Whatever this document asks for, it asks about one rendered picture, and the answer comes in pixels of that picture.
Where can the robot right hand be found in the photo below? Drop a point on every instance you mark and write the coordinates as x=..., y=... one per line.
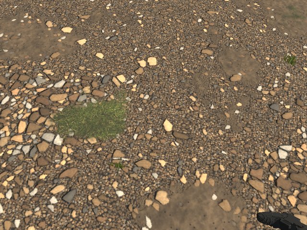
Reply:
x=283, y=221

